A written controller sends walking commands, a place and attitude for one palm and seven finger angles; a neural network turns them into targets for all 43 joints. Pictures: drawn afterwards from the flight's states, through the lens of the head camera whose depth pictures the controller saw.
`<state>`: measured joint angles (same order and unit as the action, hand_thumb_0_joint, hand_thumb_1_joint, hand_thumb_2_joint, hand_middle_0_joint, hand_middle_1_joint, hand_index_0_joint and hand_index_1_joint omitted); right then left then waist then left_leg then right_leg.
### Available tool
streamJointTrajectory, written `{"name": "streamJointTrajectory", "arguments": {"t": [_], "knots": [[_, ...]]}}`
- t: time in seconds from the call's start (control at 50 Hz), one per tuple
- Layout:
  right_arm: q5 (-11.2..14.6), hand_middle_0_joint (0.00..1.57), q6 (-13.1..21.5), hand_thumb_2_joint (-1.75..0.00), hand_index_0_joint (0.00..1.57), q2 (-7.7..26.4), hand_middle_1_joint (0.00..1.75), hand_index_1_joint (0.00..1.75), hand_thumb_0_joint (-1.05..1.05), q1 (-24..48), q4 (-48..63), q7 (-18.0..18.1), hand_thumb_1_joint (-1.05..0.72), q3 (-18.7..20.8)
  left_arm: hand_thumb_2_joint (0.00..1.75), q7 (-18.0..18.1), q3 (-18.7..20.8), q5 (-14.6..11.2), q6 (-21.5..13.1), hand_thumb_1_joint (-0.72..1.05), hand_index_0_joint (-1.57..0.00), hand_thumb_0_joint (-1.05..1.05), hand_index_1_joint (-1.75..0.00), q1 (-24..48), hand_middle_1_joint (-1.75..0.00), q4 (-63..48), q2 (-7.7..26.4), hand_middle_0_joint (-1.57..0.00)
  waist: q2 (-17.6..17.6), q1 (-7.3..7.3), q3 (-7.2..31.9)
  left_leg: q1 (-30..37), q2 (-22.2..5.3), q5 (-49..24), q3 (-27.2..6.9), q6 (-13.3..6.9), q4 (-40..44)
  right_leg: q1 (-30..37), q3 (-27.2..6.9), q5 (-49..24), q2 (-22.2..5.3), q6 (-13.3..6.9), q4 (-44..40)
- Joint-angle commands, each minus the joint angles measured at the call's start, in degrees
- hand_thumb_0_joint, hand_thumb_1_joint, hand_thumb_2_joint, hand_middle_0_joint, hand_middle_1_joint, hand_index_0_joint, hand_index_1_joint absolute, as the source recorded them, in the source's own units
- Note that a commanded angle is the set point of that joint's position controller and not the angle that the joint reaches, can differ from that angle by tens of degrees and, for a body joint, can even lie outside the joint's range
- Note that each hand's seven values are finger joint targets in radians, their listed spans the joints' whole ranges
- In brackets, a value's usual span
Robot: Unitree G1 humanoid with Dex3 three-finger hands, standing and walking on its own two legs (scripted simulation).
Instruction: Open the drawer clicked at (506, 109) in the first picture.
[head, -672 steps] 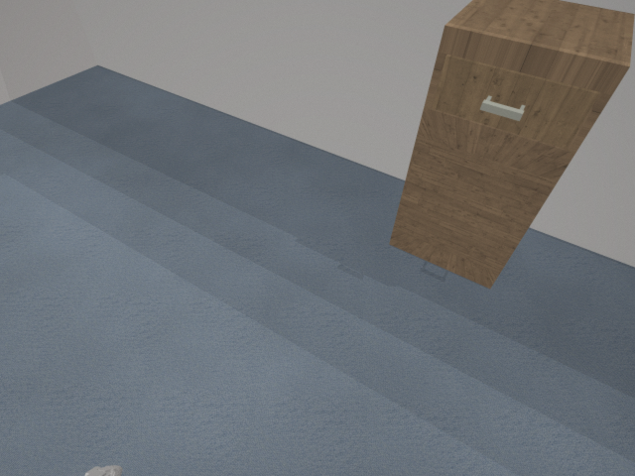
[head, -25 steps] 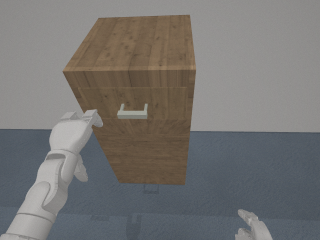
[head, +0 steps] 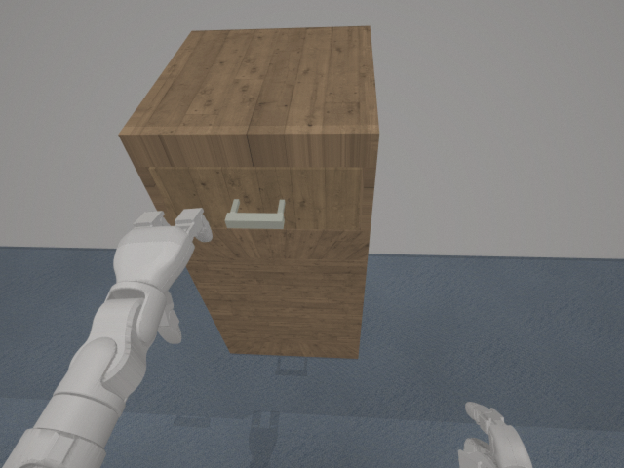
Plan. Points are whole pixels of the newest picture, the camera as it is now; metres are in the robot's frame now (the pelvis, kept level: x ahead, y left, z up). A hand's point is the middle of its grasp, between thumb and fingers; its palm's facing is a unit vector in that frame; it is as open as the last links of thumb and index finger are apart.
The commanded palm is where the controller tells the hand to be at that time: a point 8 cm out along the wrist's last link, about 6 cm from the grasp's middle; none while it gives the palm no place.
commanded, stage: move the hooked fingers above the handle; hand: left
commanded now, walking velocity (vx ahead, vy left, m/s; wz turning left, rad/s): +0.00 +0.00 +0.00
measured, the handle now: (256, 212) +0.55 +0.18 -0.03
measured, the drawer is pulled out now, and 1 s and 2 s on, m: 0.00 0.00 0.00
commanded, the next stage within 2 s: lower the fingers behind the handle in 2.00 s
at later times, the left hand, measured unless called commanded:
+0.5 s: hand (204, 248) +0.39 +0.21 +0.05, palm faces +0.01 -0.07 -1.00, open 13.8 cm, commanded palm +0.37 +0.22 +0.11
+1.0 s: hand (221, 232) +0.43 +0.20 +0.04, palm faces -0.03 -0.03 -1.00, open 13.8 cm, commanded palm +0.42 +0.20 +0.09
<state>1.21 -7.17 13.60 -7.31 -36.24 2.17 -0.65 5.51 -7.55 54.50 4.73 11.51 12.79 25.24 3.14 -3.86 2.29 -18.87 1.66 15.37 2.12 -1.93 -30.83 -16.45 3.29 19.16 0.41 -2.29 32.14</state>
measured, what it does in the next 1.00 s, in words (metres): stands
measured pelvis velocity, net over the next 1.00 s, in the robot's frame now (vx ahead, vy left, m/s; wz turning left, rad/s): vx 0.01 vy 0.00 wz -0.02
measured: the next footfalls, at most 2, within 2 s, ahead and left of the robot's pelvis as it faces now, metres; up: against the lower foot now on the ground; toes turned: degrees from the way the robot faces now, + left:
none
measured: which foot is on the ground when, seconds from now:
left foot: down 0.00-1.00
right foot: down 0.00-1.00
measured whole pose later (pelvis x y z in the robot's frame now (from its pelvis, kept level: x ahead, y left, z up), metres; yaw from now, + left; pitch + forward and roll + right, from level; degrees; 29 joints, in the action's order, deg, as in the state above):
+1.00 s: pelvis +0.01 +0.00 -0.01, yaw -1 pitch +11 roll +0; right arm 1.5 -8.4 13.9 -16.1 -38.4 1.2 3.0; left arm 13.4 -7.0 59.0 2.3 34.6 45.7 22.6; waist 2.4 1.7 7.1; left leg -29.9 0.5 18.4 2.8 -1.7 -37.3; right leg -27.5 2.6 21.4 1.3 -2.7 37.8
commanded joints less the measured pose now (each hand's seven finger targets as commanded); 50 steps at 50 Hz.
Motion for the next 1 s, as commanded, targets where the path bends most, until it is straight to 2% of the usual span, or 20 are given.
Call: {"name": "streamJointTrajectory", "arguments": {"t": [0.0, 0.04, 0.12, 0.18, 0.2, 0.22, 0.26, 0.32, 0.34, 0.38, 0.48, 0.56, 0.6, 0.66, 0.78, 0.86, 0.88, 0.9, 0.96, 0.98], "knots": [[0.0, 0.2, 1.9, -0.9, 0.2, 6.6, 0.3, 0.3, 0.0, 4.1, 7.5, 0.6, -0.9, 2.7, 0.3, 3.8, 7.9, 1.1, -1.1, -0.5, -0.3, 0.0, -1.2, 22.1, -1.2, -8.0, 12.3, -0.3, -1.0, 0.99, 14.6, 6.9, 1.0, -14.9, -1.8, -0.7, 1.6, 1.4, -3.6, -16.1, 0.8, 0.0, -3.7], [0.0, 0.2, 1.8, -0.9, 0.2, 6.8, 0.3, 0.3, 0.0, 3.5, 7.7, 0.4, -0.9, 3.0, 0.3, 3.9, 7.7, 1.2, -1.0, -0.5, -0.3, 0.0, -1.2, 22.5, -1.2, -6.9, 11.7, -0.3, -1.8, 0.84, 16.3, 6.7, 1.0, -16.5, -1.9, -0.7, 1.1, 2.1, -3.5, -17.7, 0.9, 0.0, -3.1], [0.2, 0.2, 1.3, -0.9, 0.2, 7.0, 0.3, 0.3, 0.0, 2.6, 7.6, 0.5, -0.9, 3.3, 0.3, 3.8, 7.0, 1.2, -0.4, -0.5, -0.3, 0.0, -1.2, 23.5, -1.2, -3.4, 11.2, -0.3, -3.8, 1.45, 15.8, 4.9, 1.1, -16.3, -1.2, -0.9, 0.3, 1.8, -3.8, -19.6, 0.7, 0.3, -2.6], [0.2, 0.2, 1.2, -0.9, 0.2, 7.3, 0.3, 0.3, 0.0, 1.8, 7.7, 0.7, -0.9, 3.6, 0.3, 3.7, 7.9, 1.2, -0.7, -0.5, -0.3, 0.0, -1.2, 23.9, -1.2, -1.7, 12.4, -0.3, -3.6, 1.36, 16.4, 4.0, 1.2, -16.8, -1.0, -1.1, -0.2, 2.4, -4.1, -21.2, 0.6, 0.4, -2.2], [0.2, 0.2, 1.1, -0.9, 0.2, 7.4, 0.3, 0.3, 0.0, 1.3, 7.5, 0.7, -0.9, 3.6, 0.3, 3.8, 7.0, 1.3, -0.9, -0.5, -0.3, 0.0, -1.2, 25.9, -1.2, -2.0, 11.5, -0.3, -4.0, 1.91, 17.1, 4.0, 1.3, -17.4, -1.0, -1.1, -0.5, 2.2, -4.0, -22.1, 0.6, 0.4, -1.9], [0.2, 0.2, 1.2, -0.9, 0.2, 7.4, 0.3, 0.3, 0.0, 0.9, 7.5, 0.6, -0.9, 3.9, 0.3, 4.0, 7.1, 1.3, -1.4, -0.5, -0.3, 0.0, -1.2, 26.4, -1.2, -2.4, 11.6, -0.3, -3.4, 1.77, 18.0, 4.2, 1.3, -18.2, -1.0, -1.2, -0.8, 2.5, -4.2, -23.3, 0.5, 0.4, -1.6], [0.1, 0.2, 1.1, -0.9, 0.2, 7.6, 0.3, 0.3, 0.0, 0.2, 7.3, 0.7, -0.9, 4.3, 0.3, 4.5, 9.2, 1.5, -2.1, -0.5, -0.3, 0.0, -1.2, 25.9, -1.2, -2.0, 13.6, -0.3, -2.9, 1.46, 19.5, 4.2, 1.3, -19.6, -0.9, -1.2, -1.4, 3.2, -4.3, -24.7, 0.6, 0.4, -1.0], [0.3, 0.2, 1.2, -0.9, 0.2, 7.4, 0.3, 0.3, 0.0, -1.1, 6.7, 0.4, -0.9, 4.7, 0.3, 5.5, 6.6, 1.5, -2.5, -0.5, -0.3, 0.0, -1.2, 28.0, -1.2, -1.3, 10.3, -0.3, -2.8, 2.59, 19.3, 4.5, 1.1, -20.7, -0.9, -1.2, -2.1, 1.2, -3.9, -26.0, 0.8, 0.4, -0.4], [0.2, 0.2, 1.2, -0.9, 0.2, 7.7, 0.3, 0.3, 0.0, -1.5, 6.5, 0.3, -0.9, 4.9, 0.3, 6.0, 8.4, 1.7, -2.7, -0.5, -0.3, 0.0, -1.2, 28.4, -1.2, -0.9, 12.2, -0.3, -3.0, 2.35, 20.1, 4.1, 1.1, -21.2, -1.1, -1.1, -2.2, 1.8, -4.0, -25.9, 1.0, 0.3, -0.1], [0.1, 0.2, 1.2, -0.9, 0.2, 7.6, 0.3, 0.3, 0.0, -2.0, 6.5, 0.1, -0.9, 5.3, 0.3, 6.9, 8.6, 1.9, -2.7, -0.5, -0.3, 0.0, -1.2, 27.0, -1.2, -1.1, 12.1, -0.3, -2.1, 1.81, 21.9, 4.3, 1.1, -22.2, -0.9, -1.1, -2.4, 2.6, -4.1, -27.3, 0.8, 0.3, 0.3], [0.6, 0.2, 0.7, -0.9, 0.2, 7.9, 0.3, 0.3, 0.0, -2.5, 5.7, 0.1, -0.9, 5.3, 0.3, 7.7, 7.7, 2.4, -0.6, -0.5, -0.3, 0.0, -1.2, 29.3, -1.2, 4.9, 11.5, -0.3, -4.4, 2.85, 19.1, 2.2, 1.1, -19.7, -0.4, -1.2, -2.5, 0.8, -4.0, -25.6, 1.0, 0.5, -0.1], [0.6, 0.2, 0.5, -0.9, 0.2, 8.1, 0.3, 0.3, 0.0, -3.8, 5.4, 0.3, -0.9, 5.4, 0.3, 7.4, 6.4, 2.9, -0.7, -0.5, -0.3, 0.0, -1.2, 35.3, -1.2, 6.7, 11.2, -0.3, -3.3, 3.96, 20.5, 2.7, 1.0, -19.5, -0.6, -1.3, -2.9, -0.2, -4.0, -24.8, 1.1, 0.4, 0.2], [0.6, 0.2, 0.5, -0.9, 0.2, 7.8, 0.3, 0.3, 0.0, -4.4, 5.2, 0.3, -0.9, 5.5, 0.3, 7.4, 4.5, 3.1, -1.2, -0.5, -0.3, 0.0, -1.2, 36.9, -1.2, 8.4, 9.1, -0.3, -2.8, 4.49, 20.4, 3.2, 0.9, -19.8, -0.7, -1.3, -3.2, -1.6, -3.8, -24.4, 1.2, 0.3, 0.4], [0.4, 0.2, 0.5, -0.9, 0.2, 7.8, 0.3, 0.3, 0.0, -5.6, 4.9, 0.2, -0.9, 5.8, 0.3, 7.8, 4.5, 3.5, -2.5, -0.5, -0.3, 0.0, -1.2, 39.9, -1.2, 10.3, 9.1, -0.3, -2.0, 4.85, 21.5, 3.8, 0.8, -20.4, -0.9, -1.3, -3.9, -2.9, -3.7, -23.6, 1.3, 0.1, 0.8], [0.3, 0.2, 0.0, -0.9, 0.2, 7.9, 0.3, 0.3, 0.0, -7.0, 4.5, -0.2, -0.9, 5.9, 0.3, 9.6, 7.2, 4.3, -2.5, -0.5, -0.3, 0.0, -1.2, 39.7, -1.2, 17.5, 11.0, -0.3, -4.5, 4.27, 21.9, 0.2, 0.9, -19.8, -0.3, -1.2, -4.4, -1.8, -3.7, -25.2, 1.3, 0.3, 1.4], [0.3, 0.2, 0.0, -0.9, 0.2, 8.1, 0.3, 0.3, 0.0, -8.3, 4.2, -0.4, -0.9, 6.0, 0.3, 10.4, 6.0, 4.9, -2.3, -0.5, -0.3, 0.0, -1.2, 44.9, -1.2, 20.2, 10.5, -0.3, -3.4, 5.45, 21.7, -0.2, 0.7, -18.7, -0.4, -1.2, -4.4, -3.4, -3.6, -23.4, 1.3, 0.2, 1.5], [0.4, 0.2, 0.0, -0.9, 0.2, 8.0, 0.3, 0.3, 0.0, -8.7, 4.2, -0.4, -0.9, 6.1, 0.3, 10.5, 5.0, 4.8, -2.3, -0.5, -0.3, 0.0, -1.2, 45.7, -1.2, 20.7, 9.3, -0.3, -3.3, 5.83, 21.5, 0.0, 0.7, -18.8, -0.6, -1.3, -4.6, -4.2, -3.5, -23.2, 1.5, 0.2, 1.5], [0.3, 0.2, 0.0, -0.9, 0.2, 8.1, 0.3, 0.3, 0.0, -9.1, 3.8, -0.4, -0.9, 6.3, 0.3, 10.6, 4.6, 5.0, -2.6, -0.5, -0.3, 0.0, -1.2, 47.4, -1.2, 21.1, 9.0, -0.3, -3.0, 6.5, 21.8, 0.6, 0.6, -18.7, -0.6, -1.3, -4.8, -5.1, -3.5, -22.6, 1.5, 0.2, 1.4], [0.0, 0.2, 0.2, -0.9, 0.2, 8.0, 0.3, 0.3, 0.0, -10.8, 3.3, -0.6, -0.9, 6.7, 0.3, 11.1, 4.0, 5.0, -3.6, -0.5, -0.3, 0.0, -1.2, 50.6, -1.2, 21.3, 8.2, -0.3, -1.3, 7.04, 24.8, 2.0, 0.5, -19.6, -0.9, -1.3, -5.5, -5.9, -3.5, -22.1, 1.6, 0.1, 1.9], [0.1, 0.2, 0.2, -0.9, 0.2, 8.0, 0.3, 0.3, 0.0, -11.2, 3.0, -0.6, -0.9, 6.7, 0.3, 11.4, 4.0, 5.0, -3.7, -0.5, -0.3, 0.0, -1.2, 50.9, -1.2, 23.2, 8.1, -0.3, -2.1, 7.45, 23.3, 1.3, 0.4, -18.8, -1.0, -1.3, -5.6, -6.9, -3.4, -21.3, 1.8, 0.1, 1.8]]}}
